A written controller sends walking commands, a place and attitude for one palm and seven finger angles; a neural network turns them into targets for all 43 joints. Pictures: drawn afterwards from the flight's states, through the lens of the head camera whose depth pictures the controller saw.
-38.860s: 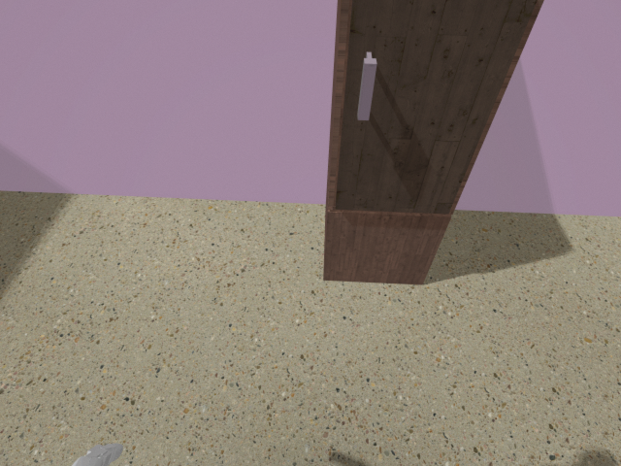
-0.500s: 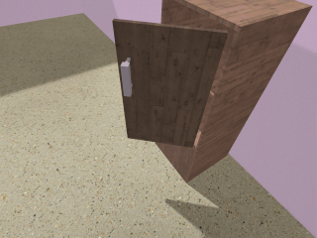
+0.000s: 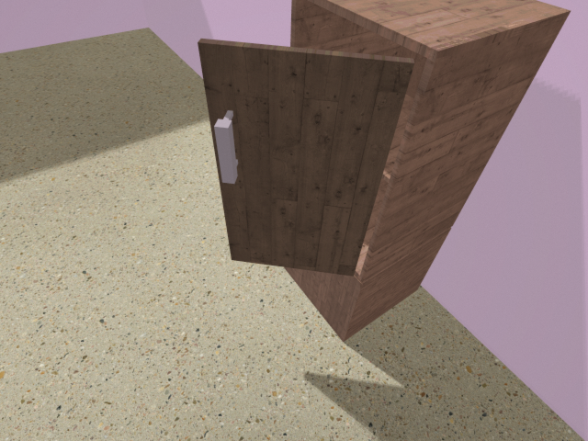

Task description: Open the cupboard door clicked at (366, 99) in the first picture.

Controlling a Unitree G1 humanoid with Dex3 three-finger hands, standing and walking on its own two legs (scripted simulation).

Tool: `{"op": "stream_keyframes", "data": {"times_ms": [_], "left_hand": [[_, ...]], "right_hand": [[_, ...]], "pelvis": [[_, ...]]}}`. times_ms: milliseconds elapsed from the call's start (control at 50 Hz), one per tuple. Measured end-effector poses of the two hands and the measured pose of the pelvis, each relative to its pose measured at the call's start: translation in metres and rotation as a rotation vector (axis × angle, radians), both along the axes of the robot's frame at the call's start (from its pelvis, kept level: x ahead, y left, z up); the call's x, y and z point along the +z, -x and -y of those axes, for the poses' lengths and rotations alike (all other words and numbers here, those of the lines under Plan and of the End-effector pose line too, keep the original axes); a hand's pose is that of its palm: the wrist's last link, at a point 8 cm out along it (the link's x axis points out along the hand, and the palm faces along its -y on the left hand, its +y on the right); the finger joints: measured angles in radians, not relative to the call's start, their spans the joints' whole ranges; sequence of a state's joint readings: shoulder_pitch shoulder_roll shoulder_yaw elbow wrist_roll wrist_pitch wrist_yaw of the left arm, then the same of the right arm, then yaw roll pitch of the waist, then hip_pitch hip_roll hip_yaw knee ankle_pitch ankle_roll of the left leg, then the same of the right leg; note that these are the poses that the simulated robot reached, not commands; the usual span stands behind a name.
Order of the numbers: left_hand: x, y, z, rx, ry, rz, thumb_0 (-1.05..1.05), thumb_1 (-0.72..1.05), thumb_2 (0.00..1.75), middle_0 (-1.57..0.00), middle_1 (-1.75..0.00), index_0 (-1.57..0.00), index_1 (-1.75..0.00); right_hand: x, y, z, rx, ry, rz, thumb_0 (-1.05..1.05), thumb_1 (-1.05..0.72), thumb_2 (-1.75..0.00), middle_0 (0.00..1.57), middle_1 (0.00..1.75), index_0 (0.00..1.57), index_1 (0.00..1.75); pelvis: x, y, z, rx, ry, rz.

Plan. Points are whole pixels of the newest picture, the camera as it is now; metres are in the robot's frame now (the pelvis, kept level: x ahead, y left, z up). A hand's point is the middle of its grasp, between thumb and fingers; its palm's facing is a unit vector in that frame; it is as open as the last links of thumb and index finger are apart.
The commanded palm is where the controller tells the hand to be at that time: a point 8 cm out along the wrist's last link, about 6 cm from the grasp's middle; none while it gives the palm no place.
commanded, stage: shuffle to correct the standing spot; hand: left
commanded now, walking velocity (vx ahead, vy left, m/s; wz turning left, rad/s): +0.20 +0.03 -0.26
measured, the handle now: (229, 146) +0.61 +0.17 +0.06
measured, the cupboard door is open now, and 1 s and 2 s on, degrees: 48 48 48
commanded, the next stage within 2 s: come to a stop and stand still in 0.08 s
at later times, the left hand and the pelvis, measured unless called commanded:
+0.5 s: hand out of the picture +0.09 +0.18 -0.19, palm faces -0.03 -0.98 -0.21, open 7.3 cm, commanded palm none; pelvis +0.06 +0.01 -0.01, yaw -4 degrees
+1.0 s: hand out of the picture +0.08 +0.19 -0.17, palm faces -0.03 -0.98 -0.21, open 7.3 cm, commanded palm none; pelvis +0.02 +0.02 +0.00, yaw -2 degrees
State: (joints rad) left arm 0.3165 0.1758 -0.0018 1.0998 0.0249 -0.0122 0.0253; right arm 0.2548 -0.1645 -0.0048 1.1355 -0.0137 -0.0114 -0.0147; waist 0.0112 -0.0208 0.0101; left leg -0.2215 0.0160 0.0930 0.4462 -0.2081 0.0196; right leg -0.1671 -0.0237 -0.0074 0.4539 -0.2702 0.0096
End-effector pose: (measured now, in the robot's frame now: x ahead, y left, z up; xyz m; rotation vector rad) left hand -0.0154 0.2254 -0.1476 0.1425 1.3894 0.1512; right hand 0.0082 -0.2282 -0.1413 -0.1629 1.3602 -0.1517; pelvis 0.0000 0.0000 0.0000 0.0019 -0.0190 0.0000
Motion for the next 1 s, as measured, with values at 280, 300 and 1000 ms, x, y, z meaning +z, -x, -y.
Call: {"op": "stream_keyframes", "data": {"times_ms": [280,300,1000], "left_hand": [[-0.017,-0.005,0.004,0.032,0.062,-0.131,0.01,0.91,0.90,-0.20,-0.29,-0.20,-0.30],[-0.017,-0.010,0.003,0.021,0.059,-0.140,0.01,0.91,0.90,-0.20,-0.29,-0.20,-0.30],[0.008,-0.089,-0.017,-0.089,-0.024,0.159,0.01,0.92,0.90,-0.20,-0.29,-0.20,-0.30]], "right_hand": [[-0.005,-0.013,-0.021,-0.062,0.015,-0.045,0.00,-0.90,-0.90,0.20,0.30,0.20,0.30],[-0.005,-0.015,-0.024,-0.070,0.018,-0.040,0.00,-0.90,-0.90,0.20,0.30,0.20,0.30],[-0.001,-0.028,-0.014,-0.043,-0.005,0.103,0.00,-0.91,-0.90,0.20,0.30,0.20,0.30]], "pelvis": [[-0.012,-0.050,-0.015,-0.044,0.003,-0.013],[-0.011,-0.053,-0.016,-0.053,0.002,-0.010],[-0.003,-0.021,-0.015,-0.042,0.002,0.013]]}}
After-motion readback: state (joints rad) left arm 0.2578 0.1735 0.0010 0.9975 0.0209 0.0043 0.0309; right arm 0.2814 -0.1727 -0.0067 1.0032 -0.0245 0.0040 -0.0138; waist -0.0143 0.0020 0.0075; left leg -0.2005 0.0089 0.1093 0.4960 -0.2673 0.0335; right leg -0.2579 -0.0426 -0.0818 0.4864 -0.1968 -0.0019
